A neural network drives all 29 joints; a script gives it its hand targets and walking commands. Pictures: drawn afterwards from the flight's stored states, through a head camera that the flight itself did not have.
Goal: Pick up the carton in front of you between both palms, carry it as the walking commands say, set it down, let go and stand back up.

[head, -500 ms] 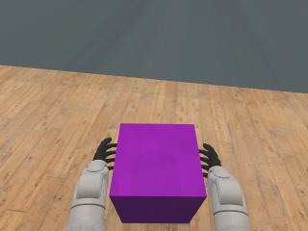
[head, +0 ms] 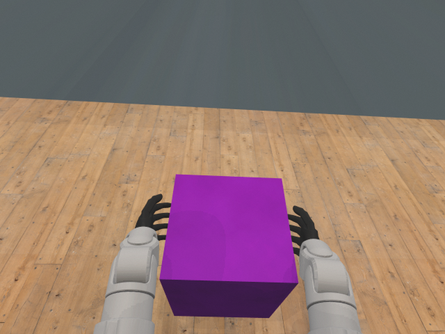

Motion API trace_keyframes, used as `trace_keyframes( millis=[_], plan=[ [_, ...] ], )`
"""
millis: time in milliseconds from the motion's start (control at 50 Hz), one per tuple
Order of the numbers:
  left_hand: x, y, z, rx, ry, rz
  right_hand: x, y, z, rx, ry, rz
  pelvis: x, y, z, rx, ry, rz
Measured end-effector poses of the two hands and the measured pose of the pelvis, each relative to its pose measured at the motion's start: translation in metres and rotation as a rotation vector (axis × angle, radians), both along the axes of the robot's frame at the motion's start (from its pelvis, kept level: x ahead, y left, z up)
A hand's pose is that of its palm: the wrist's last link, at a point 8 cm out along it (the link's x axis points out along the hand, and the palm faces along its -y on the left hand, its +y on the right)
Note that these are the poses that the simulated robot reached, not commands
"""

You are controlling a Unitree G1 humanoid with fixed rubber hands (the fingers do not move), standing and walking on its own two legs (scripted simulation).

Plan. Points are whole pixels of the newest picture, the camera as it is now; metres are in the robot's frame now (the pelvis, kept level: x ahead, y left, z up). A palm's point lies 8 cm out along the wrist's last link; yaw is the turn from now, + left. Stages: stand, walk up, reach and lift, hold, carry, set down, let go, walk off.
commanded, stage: set down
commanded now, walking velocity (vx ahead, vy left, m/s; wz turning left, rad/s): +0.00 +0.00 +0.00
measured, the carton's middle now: (225, 250) +0.32 +0.00 -0.04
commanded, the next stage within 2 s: none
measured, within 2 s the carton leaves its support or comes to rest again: neither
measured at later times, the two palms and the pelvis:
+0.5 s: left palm (155, 253) +0.34 +0.16 -0.12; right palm (280, 251) +0.36 -0.14 -0.12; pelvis -0.04 +0.02 -0.05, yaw +0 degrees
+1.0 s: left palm (158, 263) +0.38 +0.17 -0.26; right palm (259, 252) +0.44 -0.12 -0.27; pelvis -0.04 -0.03 -0.18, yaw -1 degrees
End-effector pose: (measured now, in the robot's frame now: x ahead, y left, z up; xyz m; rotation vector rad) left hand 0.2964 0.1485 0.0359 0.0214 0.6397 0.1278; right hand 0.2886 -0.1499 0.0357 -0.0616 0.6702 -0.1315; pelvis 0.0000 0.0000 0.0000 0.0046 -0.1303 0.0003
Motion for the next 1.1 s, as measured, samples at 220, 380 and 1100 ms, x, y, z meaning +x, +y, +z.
trace_keyframes(
  millis=[220,380,1100],
  plan=[
    [0.030,0.013,-0.020,-0.063,0.015,0.054,0.030,0.014,-0.023,0.013,0.021,0.000,-0.015,0.021,-0.012,-0.005,0.031,-0.011],
    [0.046,0.008,-0.080,-0.042,0.036,0.068,0.056,0.008,-0.081,-0.024,0.047,0.051,-0.027,0.029,-0.029,-0.004,0.203,-0.015],
    [0.101,0.019,-0.327,-0.028,0.018,0.226,0.156,0.023,-0.336,0.051,0.039,0.167,-0.047,-0.021,-0.202,0.011,0.933,-0.032]
  ],
)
